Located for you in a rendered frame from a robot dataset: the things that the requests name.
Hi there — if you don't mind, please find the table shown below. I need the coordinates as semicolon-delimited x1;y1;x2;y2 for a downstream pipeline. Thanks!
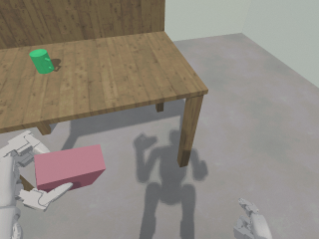
0;0;208;192

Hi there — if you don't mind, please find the left robot forearm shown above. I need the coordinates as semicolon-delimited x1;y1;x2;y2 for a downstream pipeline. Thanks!
0;205;24;239

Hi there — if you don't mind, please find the sponge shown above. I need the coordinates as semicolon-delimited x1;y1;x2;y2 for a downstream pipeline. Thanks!
34;144;106;193

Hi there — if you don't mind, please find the right robot hand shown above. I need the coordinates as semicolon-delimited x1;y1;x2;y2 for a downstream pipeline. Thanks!
233;198;273;239

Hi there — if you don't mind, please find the left robot hand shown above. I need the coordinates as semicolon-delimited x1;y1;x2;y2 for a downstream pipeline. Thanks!
0;130;74;212

